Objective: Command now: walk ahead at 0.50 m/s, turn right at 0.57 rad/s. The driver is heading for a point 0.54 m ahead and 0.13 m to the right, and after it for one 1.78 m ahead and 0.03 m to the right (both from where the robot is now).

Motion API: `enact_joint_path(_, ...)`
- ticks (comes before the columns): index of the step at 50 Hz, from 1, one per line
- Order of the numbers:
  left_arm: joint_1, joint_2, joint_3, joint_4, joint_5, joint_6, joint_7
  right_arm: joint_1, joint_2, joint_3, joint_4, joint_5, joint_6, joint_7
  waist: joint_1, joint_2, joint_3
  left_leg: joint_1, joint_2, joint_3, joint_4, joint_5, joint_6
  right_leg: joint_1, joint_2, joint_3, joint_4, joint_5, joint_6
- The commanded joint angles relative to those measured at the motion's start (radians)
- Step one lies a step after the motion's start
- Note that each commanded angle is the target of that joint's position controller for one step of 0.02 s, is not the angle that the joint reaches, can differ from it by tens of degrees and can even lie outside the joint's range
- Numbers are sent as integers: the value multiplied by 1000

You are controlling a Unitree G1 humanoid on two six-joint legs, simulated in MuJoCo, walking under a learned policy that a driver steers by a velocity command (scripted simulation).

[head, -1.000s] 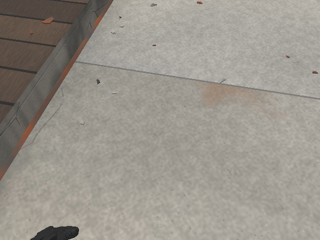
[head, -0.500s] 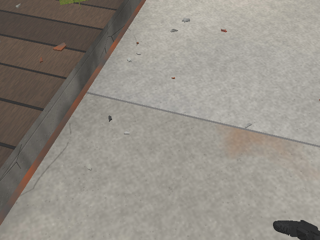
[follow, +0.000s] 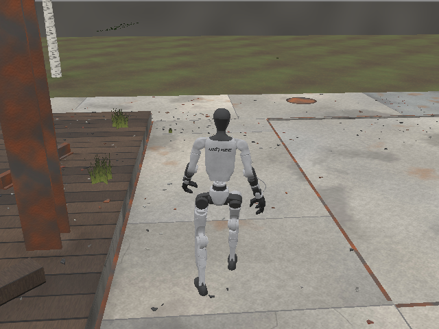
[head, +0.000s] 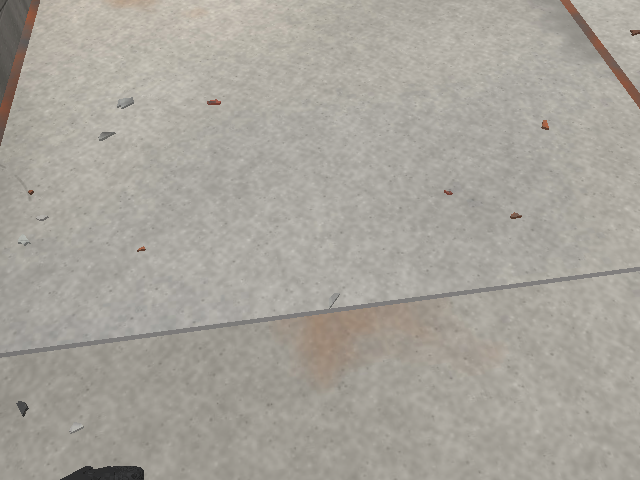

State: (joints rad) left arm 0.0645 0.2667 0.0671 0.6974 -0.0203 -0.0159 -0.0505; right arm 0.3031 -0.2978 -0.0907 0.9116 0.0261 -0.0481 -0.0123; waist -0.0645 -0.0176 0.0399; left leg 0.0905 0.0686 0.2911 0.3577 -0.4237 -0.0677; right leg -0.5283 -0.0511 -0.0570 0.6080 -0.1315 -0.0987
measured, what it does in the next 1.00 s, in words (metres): walks ahead, turning right: right foot, then left foot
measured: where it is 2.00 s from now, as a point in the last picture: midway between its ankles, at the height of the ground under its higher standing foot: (359, 453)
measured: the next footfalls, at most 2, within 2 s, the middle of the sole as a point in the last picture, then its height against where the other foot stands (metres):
right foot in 0.02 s outside the picture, level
left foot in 0.50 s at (302, 465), level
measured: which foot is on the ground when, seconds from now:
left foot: down 0.00-0.00, up 0.02-0.48, down 0.50-0.92, up 0.94-1.00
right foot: up 0.00-0.00, down 0.02-0.52, up 0.54-0.88, down 0.90-1.00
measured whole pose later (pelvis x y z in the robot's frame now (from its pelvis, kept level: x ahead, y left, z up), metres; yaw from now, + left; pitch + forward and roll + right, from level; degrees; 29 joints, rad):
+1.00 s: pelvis +0.46 -0.08 +0.01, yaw -20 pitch +2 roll +1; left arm 0.07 0.24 0.04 0.64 0.02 0.00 0.03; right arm 0.23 -0.30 -0.05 0.87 0.02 -0.03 0.01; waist -0.06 0.02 0.05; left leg -0.35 0.00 -0.01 0.87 -0.57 -0.04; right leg -0.38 -0.02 0.00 0.50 -0.15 -0.01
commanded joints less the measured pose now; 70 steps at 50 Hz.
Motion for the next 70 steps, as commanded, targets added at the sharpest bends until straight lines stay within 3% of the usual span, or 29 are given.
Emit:
enact_joint_path(1,400,269,115,41,-8,8,29,-48,-145,-20,-84,-21,0,-9,240,-48,-220,-343,136,-26,630,684,78,626,-9,145,-72,-22,-121)
enact_joint_path(2,346,369,120,26,-16,-5,30,28,-2,26,-147,-52,-31,4,104,-283,-307,-773,-74,-161,947,-169,24,900,-238,723,-201,-229,-311)
enact_joint_path(3,369,274,91,-3,-6,-23,22,-91,-88,14,-156,-7,-70,16,185,-138,-367,-883,-69,-361,1032,-174,46,917,-281,863,-335,-320,-310)
enact_joint_path(4,333,221,74,5,3,-40,19,-172,-129,4,-181,26,-91,22,186,-93,-229,-956,-26,-356,1008,-72,74,828,-259,726,-344,-228,-262)
enact_joint_path(6,200,155,53,-16,2,-47,23,-160,-123,0,-157,-18,-100,9,100,-6,-120,-828,47,-367,836,67,80,558,-176,512,-340,-28,-202)
enact_joint_path(10,166,157,47,-36,12,-54,46,-147,-98,-3,-161,-39,-57,11,47,-16,-80,-704,49,-351,659,175,30,356,-118,385,-398,168,-202)
enact_joint_path(16,255,183,56,-4,1,-46,70,-355,-46,21,-228,-29,-57,24,122,-53,-17,-629,-35,-334,243,515,1,274,-43,305,-392,61,-128)
enact_joint_path(21,310,170,55,22,-5,-33,76,-393,-93,10,-258,-17,-76,43,128,-75,-19,-592,-54,-374,131,456,36,390,-93,424,-270,23,-104)
enact_joint_path(24,283,149,49,12,0,-22,77,-236,-132,-13,-220,-22,-91,38,43,-108,-79,-376,-69,-340,75,372,91,398,-56,448,-118,142,-63)
enact_joint_path(25,271,99,29,-6,9,-24,72,-99,-174,-28,-203,-40,-96,31,-23,-59,-201,-134,42,-432,106,356,147,307,1,390,103,108,-27)
enact_joint_path(26,388,40,12,-27,-10,-32,73,41,-260,-51,-180,-56,-85,25,-10,194,-370,254,276,-822,65,168,296,-28,142,250,459,-185,57)
enact_joint_path(27,418,89,11,-32,-19,-38,74,54,-211,-40,-167,-31,-76,35,1,330,-380,298,360,-1095,-42,-56,333,-212,114,244,637,-468,72)
enact_joint_path(28,336,173,33,-29,-20,-33,73,-14,-134,-18,-189,-25,-68,30,-12,210,-226,166,332,-971,-60,-36,297,-267,65,254,713,-401,84)
enact_joint_path(30,221,184,45,-55,4,-19,78,-128,-80,2,-203,-42,-51,23,23,83,-67,-106,255,-670,-56,396,260,-196,9,200,671,-301,104)
enact_joint_path(37,219,32,5,-71,24,7,72,-171,-103,3,-135,-30,-48,24,93,114,-126,-278,159,-346,-88,936,293,60,-12,127,243,-110,127)
enact_joint_path(44,114,105,22,-75,32,-17,59,-126,-149,2,-89,13,-7,24,83,113,-121,-265,111,-408,47,648,211,309,59,79,-200,162,83)
enact_joint_path(45,129,155,36,-77,40,-18,69,-98,-116,13,-87,2,-11,24,82,78,-142,-316,66,-399,108,533,159,421,-16,140,-226,348,49)
enact_joint_path(46,152,227,51,-95,59,-9,87,-57,-62,31,-106,-30,-20,28,58,-60,-224,-456,-10,-355,249,220,101,609,-203,277,-135,707,-29)
enact_joint_path(47,164,209,49,-90,52,12,91,17,-24,48,-99,-23,-14,24,64,-208,-304,-586,-63,-293,408,-168,49,694,-352,398,-133,712,-164)
enact_joint_path(49,185,168,40,-74,41,19,88,-69,-137,9,-119,6,19,13,117,-167,-240,-714,-49,-316,737,-272,16,608,-330,397,-211,505,-195)
enact_joint_path(54,-15,134,34,-65,42,8,88,-29,-74,3,-122,-10,98,-16,25,-141,-121,-562,-16,-281,691,-47,-22,277,-226,149,-309,242,-124)
enact_joint_path(61,-32,169,48,-16,6,19,97,-32,-93,-5,-172,-16,101,31,10,-125,-158,-340,-41,-207,273,181,70,289,-254,65,-200,143,-61)
enact_joint_path(62,-3,147,45,3,-2,23,97,-9,-108,-14,-164,-24,101,31,9,-81,-141,-285,-61,-220,188,239,102,247,-216,25,-124,19,-4)
enact_joint_path(63,56,105,37,22,15,29,92,-10,-178,-33,-177,-31,98,20,37,122,-93,-229,48,-415,50,433,162,118,-123,-76,84,-171,90)
enact_joint_path(64,13,82,27,-30,48,30,95,-33,-298,-51,-222,-41,93,7,46,384,-39,-200,299,-795,-40,643,343,-149,45,-83,339,-533,181)
enact_joint_path(65,-78,117,37,-48,41,26,102,1,-274,-43,-228,-78,71,16,-24,276,-101,-241,319,-843,-73,563,423,-156,59,87,512,-563,164)
enact_joint_path(66,-68,134,45,-43,22,27,105,-38,-250,-35,-229,-73,51,17,9,215,-90,-244,268,-760,-66,488,381,-170,40,124,558,-474,142)
enact_joint_path(68,-18,152,59,0,29,32,118,-135,-186,-21,-248,-26,44,2,54,149,-81,-239,188,-657,-42,420,284,-177,15,141,529,-320,138)
enact_joint_path(70,6,140,60,11,30,27,115,-141,-160,-9,-259,-22,52,-13,68,148,-114,-254,150,-616,-31,498,273,-113,36,135,542,-244,153)
Velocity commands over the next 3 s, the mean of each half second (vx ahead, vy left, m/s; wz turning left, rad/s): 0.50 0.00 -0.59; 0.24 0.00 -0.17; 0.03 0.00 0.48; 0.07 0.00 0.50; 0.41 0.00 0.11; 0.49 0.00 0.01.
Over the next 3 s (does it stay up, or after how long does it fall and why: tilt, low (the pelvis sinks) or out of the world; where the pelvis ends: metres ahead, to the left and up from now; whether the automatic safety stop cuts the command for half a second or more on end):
stays up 0.98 0.05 0.02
